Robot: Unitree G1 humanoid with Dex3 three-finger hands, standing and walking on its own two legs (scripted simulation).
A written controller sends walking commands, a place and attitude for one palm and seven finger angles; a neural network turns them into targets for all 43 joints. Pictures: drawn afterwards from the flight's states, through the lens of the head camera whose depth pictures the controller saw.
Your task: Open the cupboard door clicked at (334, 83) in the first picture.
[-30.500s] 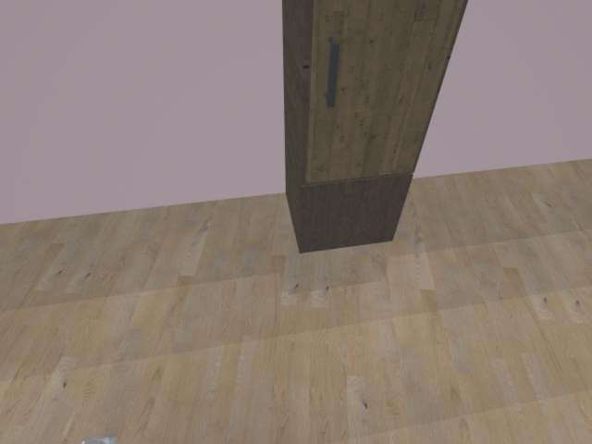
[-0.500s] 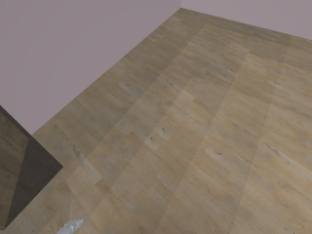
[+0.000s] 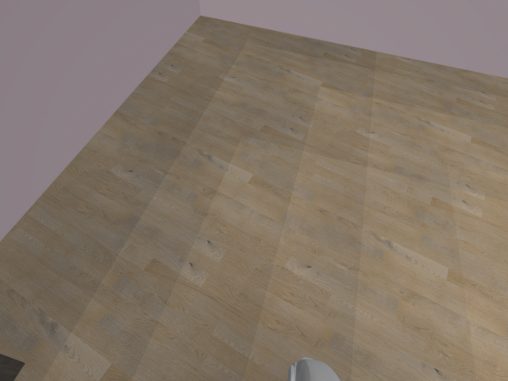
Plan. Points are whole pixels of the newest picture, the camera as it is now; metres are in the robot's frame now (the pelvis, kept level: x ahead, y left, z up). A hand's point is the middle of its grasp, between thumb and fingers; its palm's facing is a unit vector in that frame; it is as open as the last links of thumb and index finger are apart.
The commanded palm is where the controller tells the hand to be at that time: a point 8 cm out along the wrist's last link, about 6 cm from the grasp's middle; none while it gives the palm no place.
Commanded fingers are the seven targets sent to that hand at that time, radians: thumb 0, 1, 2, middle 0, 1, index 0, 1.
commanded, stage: walk to a spot facing it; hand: left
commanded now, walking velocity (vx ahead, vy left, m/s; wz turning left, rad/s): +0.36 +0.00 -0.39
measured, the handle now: out of the picture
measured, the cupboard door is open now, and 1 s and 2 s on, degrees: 41 41 41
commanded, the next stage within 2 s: turn to face it in 0.82 s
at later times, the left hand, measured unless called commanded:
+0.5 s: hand (203, 286) +0.31 +0.12 -0.18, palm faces -0.10 -0.98 -0.20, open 7.1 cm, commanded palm none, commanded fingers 0.00 0.90 0.90 -0.20 -0.30 -0.20 -0.30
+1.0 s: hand (247, 175) +0.61 +0.06 -0.17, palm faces -0.29 -0.93 -0.22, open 7.3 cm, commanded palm none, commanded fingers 0.00 0.90 0.90 -0.20 -0.30 -0.20 -0.30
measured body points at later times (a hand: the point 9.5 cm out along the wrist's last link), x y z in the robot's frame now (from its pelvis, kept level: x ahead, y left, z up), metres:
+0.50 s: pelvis +0.24 -0.06 +0.00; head +0.27 -0.06 +0.45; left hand +0.31 +0.17 -0.16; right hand +0.26 -0.30 -0.15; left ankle +0.34 +0.07 -0.71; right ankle +0.17 -0.14 -0.74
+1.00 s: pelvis +0.47 -0.11 -0.01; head +0.50 -0.13 +0.43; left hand +0.63 +0.10 -0.15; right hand +0.35 -0.32 -0.17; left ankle +0.42 +0.04 -0.74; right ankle +0.53 -0.24 -0.73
